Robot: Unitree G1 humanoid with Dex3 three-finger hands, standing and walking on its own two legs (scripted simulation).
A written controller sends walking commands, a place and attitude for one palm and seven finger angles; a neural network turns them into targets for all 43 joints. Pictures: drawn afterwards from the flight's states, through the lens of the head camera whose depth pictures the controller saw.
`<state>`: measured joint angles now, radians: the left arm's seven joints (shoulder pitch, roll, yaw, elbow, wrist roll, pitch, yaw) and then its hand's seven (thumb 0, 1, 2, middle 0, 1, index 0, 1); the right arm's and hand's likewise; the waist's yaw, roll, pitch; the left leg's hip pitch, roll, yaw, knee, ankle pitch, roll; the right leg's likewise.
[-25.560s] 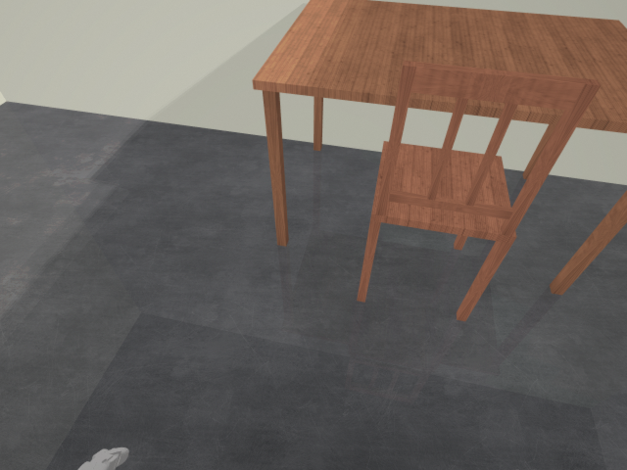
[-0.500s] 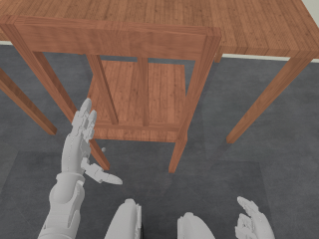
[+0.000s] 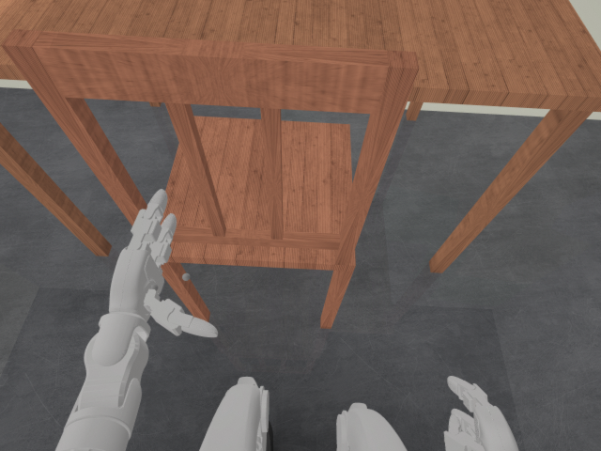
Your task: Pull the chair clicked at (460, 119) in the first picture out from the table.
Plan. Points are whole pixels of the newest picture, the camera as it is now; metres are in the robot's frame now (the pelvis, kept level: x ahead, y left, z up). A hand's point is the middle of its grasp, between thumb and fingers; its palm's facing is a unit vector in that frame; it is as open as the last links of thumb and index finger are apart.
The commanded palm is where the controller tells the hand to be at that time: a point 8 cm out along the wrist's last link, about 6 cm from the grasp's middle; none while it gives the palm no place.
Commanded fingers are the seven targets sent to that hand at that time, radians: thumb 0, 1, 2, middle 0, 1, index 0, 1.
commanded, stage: aim the fingers beside a spindle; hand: left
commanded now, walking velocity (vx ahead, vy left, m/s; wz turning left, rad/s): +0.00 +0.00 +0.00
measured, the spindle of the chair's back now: (203, 180) +0.46 +0.16 +0.04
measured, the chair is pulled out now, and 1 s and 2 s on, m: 0.00 0.00 0.00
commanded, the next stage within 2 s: push the fingers through the gap in 1.52 s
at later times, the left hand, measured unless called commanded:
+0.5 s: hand (205, 285) +0.31 +0.13 +0.04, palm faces -0.07 -1.00 +0.00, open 16.9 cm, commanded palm +0.31 +0.20 +0.03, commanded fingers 0.00 -0.50 0.30 -0.06 -0.08 -0.06 -0.08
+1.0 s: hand (186, 268) +0.34 +0.17 +0.01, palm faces -0.01 -1.00 -0.03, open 16.9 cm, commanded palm +0.31 +0.20 +0.02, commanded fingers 0.00 -0.50 0.30 -0.06 -0.08 -0.06 -0.08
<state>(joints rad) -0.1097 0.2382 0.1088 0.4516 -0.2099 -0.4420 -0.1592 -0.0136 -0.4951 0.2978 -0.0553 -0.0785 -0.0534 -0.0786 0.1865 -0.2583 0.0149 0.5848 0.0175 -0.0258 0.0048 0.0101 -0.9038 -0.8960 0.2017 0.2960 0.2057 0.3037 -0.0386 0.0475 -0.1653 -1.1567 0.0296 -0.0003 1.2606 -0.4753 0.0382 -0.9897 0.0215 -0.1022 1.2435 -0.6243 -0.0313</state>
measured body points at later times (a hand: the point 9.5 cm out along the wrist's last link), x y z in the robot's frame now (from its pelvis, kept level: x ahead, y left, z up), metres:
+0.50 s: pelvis +0.01 +0.00 +0.01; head +0.12 +0.01 +0.44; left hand +0.31 +0.19 +0.04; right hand +0.16 -0.25 -0.10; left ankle +0.06 +0.10 -0.62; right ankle -0.01 -0.11 -0.62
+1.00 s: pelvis +0.01 +0.00 +0.00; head +0.11 +0.01 +0.44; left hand +0.34 +0.22 +0.01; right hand +0.16 -0.25 -0.11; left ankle +0.06 +0.10 -0.62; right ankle -0.01 -0.11 -0.62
